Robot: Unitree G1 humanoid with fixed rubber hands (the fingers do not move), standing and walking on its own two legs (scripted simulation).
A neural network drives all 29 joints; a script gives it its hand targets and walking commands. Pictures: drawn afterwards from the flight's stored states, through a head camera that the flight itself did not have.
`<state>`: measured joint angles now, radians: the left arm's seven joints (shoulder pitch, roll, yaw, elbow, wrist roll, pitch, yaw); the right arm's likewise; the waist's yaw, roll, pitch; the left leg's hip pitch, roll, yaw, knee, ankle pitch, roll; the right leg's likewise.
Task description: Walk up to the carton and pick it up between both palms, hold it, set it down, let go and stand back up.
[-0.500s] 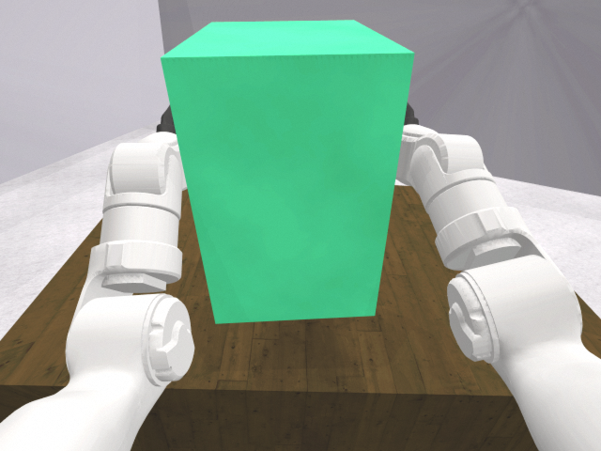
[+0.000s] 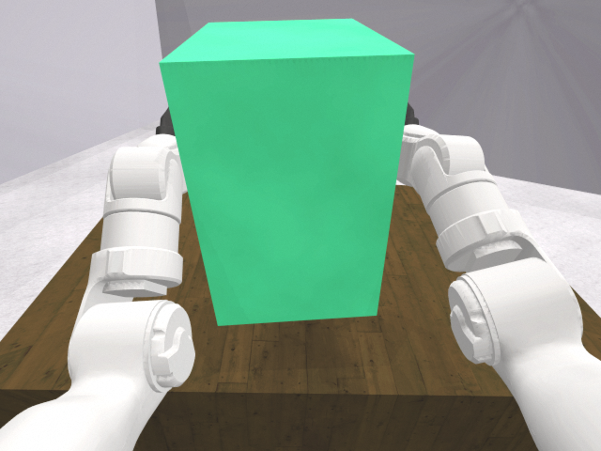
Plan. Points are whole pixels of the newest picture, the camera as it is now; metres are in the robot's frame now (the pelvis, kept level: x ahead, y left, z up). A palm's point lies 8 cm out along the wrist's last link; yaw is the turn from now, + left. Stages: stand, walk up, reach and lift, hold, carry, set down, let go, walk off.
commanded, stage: hold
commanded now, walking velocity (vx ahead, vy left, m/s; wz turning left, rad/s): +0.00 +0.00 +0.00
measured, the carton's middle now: (289, 162) +0.38 +0.01 +0.29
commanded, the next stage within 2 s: none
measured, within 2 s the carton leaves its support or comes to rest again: neither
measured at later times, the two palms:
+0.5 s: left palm (170, 150) +0.38 +0.15 +0.30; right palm (401, 144) +0.38 -0.13 +0.32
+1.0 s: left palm (170, 155) +0.38 +0.15 +0.30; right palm (399, 148) +0.38 -0.13 +0.32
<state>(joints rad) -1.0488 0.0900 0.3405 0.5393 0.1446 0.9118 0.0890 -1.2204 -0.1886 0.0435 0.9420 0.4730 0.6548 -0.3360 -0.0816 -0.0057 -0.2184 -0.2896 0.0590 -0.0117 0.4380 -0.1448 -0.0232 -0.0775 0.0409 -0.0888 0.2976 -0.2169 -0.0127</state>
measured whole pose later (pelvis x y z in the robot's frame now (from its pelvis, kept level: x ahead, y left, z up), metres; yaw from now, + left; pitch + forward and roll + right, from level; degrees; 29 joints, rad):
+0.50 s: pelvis +0.00 +0.00 +0.00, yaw +0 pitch +0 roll -2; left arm -1.08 0.10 0.35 0.58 0.14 0.89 0.09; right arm -1.23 -0.19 0.05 0.96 0.47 0.65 -0.34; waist -0.07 0.00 -0.22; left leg -0.29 0.06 -0.01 0.43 -0.14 -0.02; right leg -0.08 0.04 -0.09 0.30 -0.21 -0.01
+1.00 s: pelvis +0.00 +0.00 +0.00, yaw +0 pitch +0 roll -2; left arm -1.06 0.10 0.35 0.57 0.14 0.90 0.09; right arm -1.23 -0.18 0.04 0.96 0.47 0.66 -0.34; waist -0.07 0.00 -0.22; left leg -0.30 0.06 -0.01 0.44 -0.14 -0.02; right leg -0.09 0.04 -0.09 0.30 -0.22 -0.01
